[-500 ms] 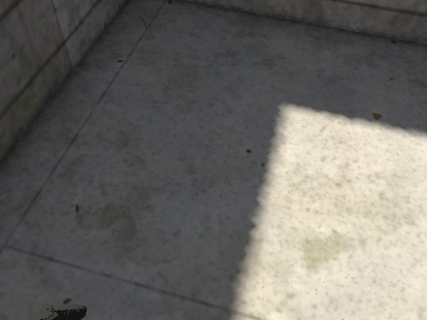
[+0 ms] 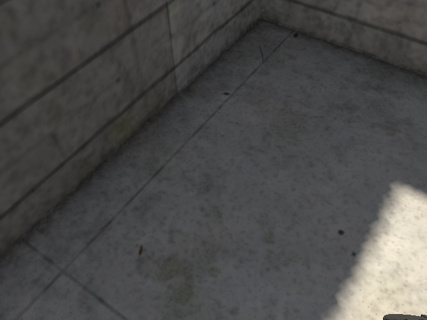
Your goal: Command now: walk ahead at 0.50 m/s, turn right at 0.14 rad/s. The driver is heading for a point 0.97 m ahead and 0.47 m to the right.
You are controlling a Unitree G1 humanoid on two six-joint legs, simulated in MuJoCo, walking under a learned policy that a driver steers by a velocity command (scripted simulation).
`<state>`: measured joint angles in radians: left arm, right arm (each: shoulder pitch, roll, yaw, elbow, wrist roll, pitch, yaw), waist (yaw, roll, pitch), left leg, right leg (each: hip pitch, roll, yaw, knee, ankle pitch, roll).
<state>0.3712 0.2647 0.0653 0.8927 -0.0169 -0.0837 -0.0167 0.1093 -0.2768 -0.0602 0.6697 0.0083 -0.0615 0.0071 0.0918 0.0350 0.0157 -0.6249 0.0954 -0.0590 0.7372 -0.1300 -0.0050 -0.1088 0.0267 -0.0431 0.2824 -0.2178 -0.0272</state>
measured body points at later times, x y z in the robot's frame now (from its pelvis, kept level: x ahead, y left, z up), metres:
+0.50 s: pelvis +0.25 +0.02 -0.01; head +0.28 +0.01 +0.44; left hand +0.51 +0.22 -0.10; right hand +0.20 -0.27 -0.12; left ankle +0.19 +0.15 -0.75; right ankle +0.37 -0.17 -0.69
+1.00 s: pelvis +0.50 -0.12 +0.00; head +0.52 -0.15 +0.45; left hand +0.70 +0.10 -0.11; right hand +0.56 -0.44 -0.08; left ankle +0.75 -0.06 -0.70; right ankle +0.41 -0.16 -0.75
